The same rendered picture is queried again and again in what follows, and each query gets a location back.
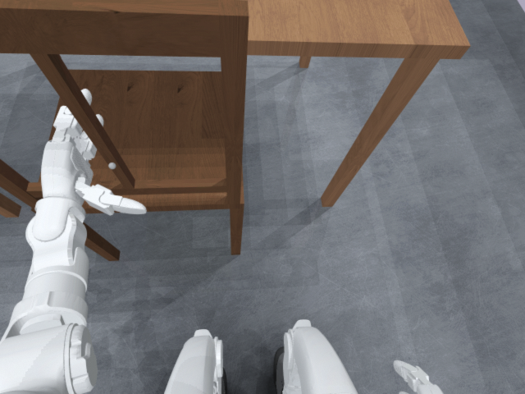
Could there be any right robot hand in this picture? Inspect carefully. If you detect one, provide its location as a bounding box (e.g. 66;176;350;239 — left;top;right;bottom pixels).
393;360;444;394

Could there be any left robot thigh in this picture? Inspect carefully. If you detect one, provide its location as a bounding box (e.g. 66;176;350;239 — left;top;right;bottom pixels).
164;336;223;394

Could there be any robot thigh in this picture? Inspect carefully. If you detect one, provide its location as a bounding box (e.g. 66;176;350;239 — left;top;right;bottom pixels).
284;327;358;394
164;336;223;394

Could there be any table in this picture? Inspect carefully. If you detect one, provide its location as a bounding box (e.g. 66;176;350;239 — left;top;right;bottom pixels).
0;0;471;218

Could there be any left robot upper arm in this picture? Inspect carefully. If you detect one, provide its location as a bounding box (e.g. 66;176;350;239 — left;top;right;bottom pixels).
0;323;98;394

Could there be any left robot forearm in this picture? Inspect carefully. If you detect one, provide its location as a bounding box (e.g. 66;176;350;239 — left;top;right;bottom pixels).
0;196;89;345

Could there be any right robot thigh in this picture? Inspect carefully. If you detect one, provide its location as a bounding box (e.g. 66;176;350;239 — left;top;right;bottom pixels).
284;327;358;394

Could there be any left robot hand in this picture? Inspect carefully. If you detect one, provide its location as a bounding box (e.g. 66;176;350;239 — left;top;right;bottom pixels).
41;89;147;216

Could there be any chair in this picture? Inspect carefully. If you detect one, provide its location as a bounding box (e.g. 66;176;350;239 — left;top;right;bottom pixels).
0;0;249;261

